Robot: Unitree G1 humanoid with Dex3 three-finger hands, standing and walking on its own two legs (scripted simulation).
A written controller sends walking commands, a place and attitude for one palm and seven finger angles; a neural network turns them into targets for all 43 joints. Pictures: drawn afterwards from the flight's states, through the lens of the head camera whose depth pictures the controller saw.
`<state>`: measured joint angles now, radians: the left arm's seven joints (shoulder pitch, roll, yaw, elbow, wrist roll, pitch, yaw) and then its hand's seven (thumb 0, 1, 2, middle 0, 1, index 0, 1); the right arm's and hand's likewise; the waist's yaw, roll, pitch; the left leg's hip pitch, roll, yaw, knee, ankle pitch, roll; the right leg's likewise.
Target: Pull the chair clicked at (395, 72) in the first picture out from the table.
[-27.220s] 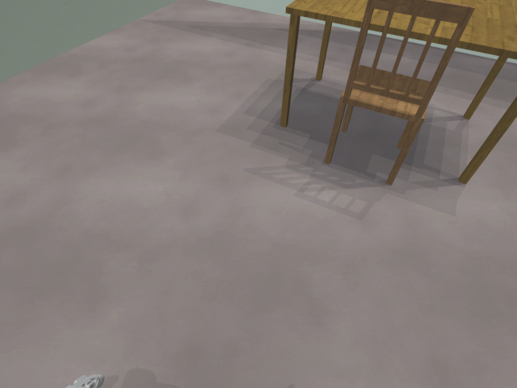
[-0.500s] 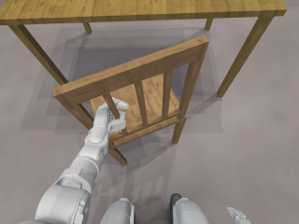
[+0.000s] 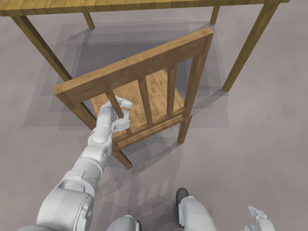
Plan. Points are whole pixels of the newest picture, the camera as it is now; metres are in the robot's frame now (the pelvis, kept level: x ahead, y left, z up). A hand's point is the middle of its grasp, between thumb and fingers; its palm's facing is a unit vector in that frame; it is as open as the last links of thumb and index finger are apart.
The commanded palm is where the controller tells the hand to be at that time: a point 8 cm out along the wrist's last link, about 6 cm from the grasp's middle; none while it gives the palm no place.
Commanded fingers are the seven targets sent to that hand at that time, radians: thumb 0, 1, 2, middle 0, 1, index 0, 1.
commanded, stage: step backward, pulling the chair out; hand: left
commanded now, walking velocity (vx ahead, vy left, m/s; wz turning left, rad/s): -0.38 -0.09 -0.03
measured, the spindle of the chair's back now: (146, 104) +0.46 +0.02 -0.08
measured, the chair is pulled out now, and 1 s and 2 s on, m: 0.28 0.42 0.54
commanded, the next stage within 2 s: stop walking, hand still on the chair in 1.14 s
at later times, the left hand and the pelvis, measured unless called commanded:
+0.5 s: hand (123, 139) +0.34 +0.08 -0.05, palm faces -0.07 -0.98 -0.17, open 5.1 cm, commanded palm +0.32 +0.14 -0.05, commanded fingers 0.00 0.90 0.90 -0.50 -1.45 -0.50 -1.45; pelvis -0.06 +0.01 +0.01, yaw -2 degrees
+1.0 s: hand (113, 171) +0.26 +0.10 -0.05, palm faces -0.10 -0.98 -0.17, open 5.2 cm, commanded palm +0.25 +0.16 -0.05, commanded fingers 0.00 0.90 0.90 -0.50 -1.45 -0.50 -1.45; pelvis -0.13 +0.03 +0.01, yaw -4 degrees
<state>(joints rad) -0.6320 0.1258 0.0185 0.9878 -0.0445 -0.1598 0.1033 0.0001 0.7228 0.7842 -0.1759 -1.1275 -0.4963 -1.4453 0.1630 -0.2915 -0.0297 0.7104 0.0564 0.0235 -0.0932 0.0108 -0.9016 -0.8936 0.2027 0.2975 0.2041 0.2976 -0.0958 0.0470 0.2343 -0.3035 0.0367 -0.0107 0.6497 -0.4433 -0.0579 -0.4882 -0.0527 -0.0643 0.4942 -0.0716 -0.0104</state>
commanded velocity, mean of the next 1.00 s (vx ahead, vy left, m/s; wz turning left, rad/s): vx -0.35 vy -0.08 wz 0.02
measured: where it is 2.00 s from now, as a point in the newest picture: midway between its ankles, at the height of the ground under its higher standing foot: outside the picture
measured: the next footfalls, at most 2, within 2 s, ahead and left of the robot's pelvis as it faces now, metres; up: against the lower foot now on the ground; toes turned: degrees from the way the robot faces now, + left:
left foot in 0.02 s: -0.02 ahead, +0.15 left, +0.00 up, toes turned +2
right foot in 0.22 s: +0.05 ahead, -0.11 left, +0.00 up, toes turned -5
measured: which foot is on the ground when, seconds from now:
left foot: up 0.00-0.00, down 0.02-0.24, up 0.26-0.58, down 0.60-0.84, up 0.86-1.00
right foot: down 0.00-0.08, up 0.10-0.20, down 0.22-0.62, up 0.64-0.76, down 0.78-1.00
